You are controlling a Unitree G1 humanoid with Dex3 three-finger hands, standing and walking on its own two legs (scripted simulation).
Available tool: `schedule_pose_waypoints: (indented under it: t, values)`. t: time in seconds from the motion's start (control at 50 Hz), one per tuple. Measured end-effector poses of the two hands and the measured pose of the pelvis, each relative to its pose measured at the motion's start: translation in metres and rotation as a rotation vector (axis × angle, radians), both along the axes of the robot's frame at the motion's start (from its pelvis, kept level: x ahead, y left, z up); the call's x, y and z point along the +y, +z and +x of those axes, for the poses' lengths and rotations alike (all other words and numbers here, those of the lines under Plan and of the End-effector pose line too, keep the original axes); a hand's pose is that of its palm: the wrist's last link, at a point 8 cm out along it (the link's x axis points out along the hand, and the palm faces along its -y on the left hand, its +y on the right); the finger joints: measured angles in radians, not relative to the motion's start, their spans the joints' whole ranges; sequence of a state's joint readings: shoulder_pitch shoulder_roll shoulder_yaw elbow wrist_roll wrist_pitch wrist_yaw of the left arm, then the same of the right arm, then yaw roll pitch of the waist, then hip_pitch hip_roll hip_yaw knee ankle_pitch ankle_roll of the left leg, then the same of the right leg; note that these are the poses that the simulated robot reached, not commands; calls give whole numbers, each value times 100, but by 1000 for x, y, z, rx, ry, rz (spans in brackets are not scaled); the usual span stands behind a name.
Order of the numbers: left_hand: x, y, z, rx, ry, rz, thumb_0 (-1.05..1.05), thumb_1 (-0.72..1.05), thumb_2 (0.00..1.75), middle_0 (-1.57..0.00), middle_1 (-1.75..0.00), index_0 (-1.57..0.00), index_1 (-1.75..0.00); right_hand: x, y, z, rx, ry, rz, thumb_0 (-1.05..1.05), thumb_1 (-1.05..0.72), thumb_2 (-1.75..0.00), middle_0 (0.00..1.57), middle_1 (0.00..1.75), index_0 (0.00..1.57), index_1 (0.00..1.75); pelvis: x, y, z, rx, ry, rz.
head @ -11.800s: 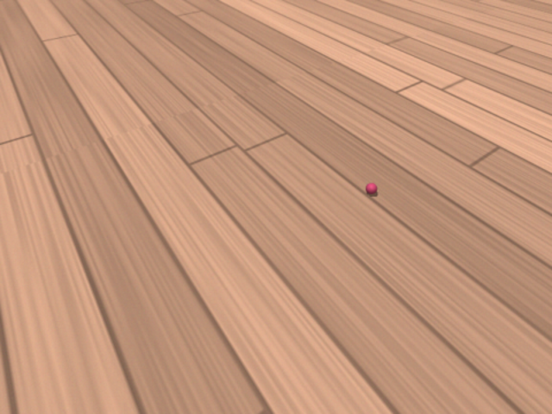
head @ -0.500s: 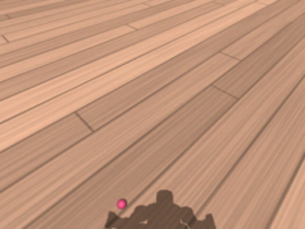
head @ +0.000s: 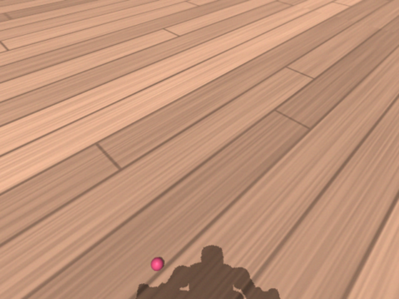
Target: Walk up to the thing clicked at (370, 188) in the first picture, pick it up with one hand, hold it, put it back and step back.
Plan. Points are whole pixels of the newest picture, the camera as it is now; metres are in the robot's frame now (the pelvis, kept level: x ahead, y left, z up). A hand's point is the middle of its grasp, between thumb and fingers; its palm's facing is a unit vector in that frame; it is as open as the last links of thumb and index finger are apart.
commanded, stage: walk up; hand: left
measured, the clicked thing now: (157, 264) +0.42 +0.22 -0.75
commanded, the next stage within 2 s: stand in 0.38 s
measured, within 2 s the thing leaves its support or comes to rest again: neither
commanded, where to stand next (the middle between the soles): +0.04 -0.01 m, yaw +0 degrees
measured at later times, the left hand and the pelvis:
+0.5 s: hand out of the picture +0.08 +0.25 -0.16, palm faces -0.01 -0.94 -0.33, open 7.4 cm; pelvis +0.01 +0.00 +0.00, yaw +0 degrees
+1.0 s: hand out of the picture +0.09 +0.25 -0.15, palm faces -0.02 -0.94 -0.35, open 7.4 cm; pelvis +0.01 +0.00 +0.00, yaw +0 degrees
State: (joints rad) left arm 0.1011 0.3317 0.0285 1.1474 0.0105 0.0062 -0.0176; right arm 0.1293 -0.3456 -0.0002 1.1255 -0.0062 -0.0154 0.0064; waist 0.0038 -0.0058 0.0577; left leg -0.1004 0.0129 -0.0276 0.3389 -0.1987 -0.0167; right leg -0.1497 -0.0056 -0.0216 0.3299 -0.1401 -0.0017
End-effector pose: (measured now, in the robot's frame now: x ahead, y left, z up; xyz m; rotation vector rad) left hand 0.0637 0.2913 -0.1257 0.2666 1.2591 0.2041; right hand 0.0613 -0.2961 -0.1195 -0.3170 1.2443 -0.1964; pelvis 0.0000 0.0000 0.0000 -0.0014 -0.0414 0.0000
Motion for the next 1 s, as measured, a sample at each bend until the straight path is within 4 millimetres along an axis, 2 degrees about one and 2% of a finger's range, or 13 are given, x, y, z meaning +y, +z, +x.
schedule_pose_waypoints:
  t: [0.34, 0.72, 1.0]
  values:
    - [5, 7, 17, -38, -10, 22, 1, 90, 90, -20, -30, -20, -30, 3, 1, 20, -45, 14, 9, 0, -90, -90, 21, 30, 20, 30, 1, 0, 4, 2, 0, 1]
    - [7, 6, 9, -1, -28, 35, 1, 90, 90, -20, -30, -20, -30, 0, -2, 13, -1, 14, 8, 0, -90, -90, 21, 30, 20, 30, 0, 1, 11, 7, 3, 1]
    - [7, 8, 16, -15, -36, 43, 1, 90, 90, -20, -30, -20, -30, 0, -1, 20, -12, 18, 6, 0, -90, -90, 21, 30, 20, 30, 0, 1, 14, 4, 4, 1]
